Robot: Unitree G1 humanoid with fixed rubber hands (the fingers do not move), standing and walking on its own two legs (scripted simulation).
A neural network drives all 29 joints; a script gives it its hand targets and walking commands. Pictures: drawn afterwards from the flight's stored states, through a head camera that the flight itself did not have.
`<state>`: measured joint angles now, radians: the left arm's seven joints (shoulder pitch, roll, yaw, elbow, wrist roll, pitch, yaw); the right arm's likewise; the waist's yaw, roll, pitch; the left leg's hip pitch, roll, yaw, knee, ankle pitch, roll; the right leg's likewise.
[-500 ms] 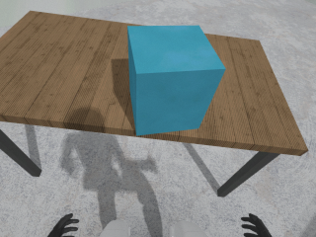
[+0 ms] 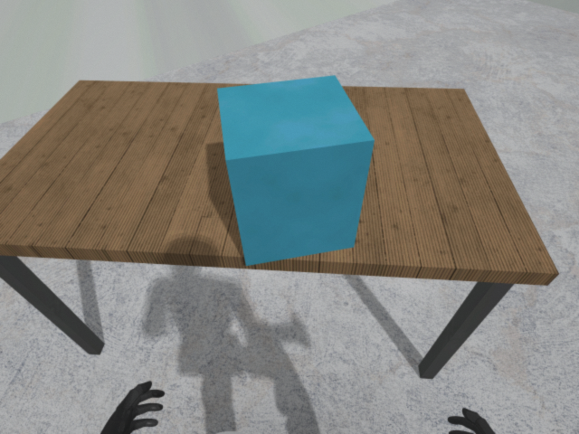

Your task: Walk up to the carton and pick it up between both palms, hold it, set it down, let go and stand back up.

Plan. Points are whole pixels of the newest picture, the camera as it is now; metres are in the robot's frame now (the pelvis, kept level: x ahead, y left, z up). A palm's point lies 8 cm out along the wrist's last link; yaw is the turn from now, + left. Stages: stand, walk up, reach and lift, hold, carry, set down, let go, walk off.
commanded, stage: walk up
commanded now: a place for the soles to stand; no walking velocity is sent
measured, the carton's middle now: (289, 172) +0.53 +0.02 +0.05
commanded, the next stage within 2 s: none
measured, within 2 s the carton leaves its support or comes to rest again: neither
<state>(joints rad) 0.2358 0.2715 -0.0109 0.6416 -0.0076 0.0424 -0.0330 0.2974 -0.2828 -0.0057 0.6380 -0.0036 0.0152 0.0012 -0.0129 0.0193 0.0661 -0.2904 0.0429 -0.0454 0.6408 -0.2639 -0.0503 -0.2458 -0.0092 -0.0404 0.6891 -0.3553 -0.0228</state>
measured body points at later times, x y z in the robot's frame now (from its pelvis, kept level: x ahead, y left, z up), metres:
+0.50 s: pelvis +0.06 +0.05 +0.00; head +0.05 +0.06 +0.45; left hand +0.06 +0.33 -0.13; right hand +0.18 -0.21 -0.09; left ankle +0.10 +0.16 -0.72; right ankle +0.02 -0.10 -0.72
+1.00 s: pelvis +0.16 +0.06 -0.02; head +0.21 +0.05 +0.42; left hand +0.32 +0.31 -0.13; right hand +0.24 -0.21 -0.15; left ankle +0.11 +0.17 -0.70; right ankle +0.27 -0.06 -0.72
